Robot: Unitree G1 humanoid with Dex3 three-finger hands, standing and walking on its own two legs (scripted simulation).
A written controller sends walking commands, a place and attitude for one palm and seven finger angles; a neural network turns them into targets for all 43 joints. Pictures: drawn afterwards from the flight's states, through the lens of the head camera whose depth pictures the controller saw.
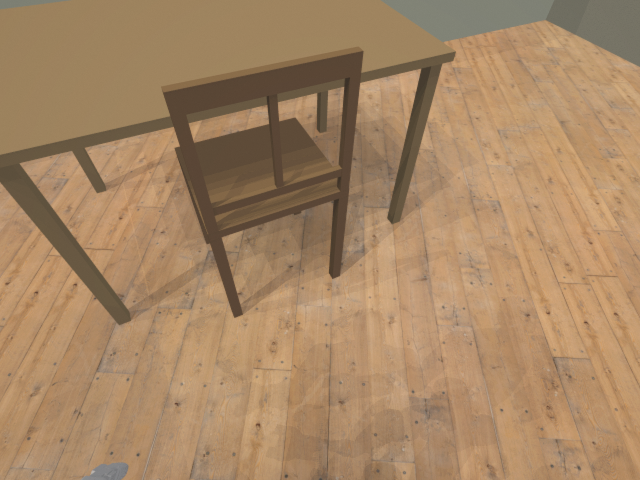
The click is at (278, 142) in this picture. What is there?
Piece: chair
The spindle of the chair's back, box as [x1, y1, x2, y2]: [267, 94, 283, 187]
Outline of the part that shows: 275,94 267,96 267,105 275,184 278,187 282,186 283,183 277,98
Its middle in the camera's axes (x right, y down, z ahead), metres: -0.11 -0.22 +0.91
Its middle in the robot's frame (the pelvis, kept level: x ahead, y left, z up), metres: +0.82 +0.15 -0.09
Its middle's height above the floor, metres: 0.68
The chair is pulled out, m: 0.00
